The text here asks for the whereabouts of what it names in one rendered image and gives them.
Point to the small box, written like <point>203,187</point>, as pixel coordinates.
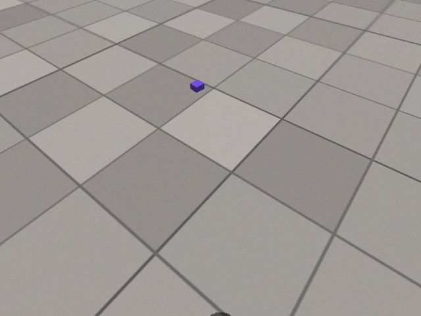
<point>197,86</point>

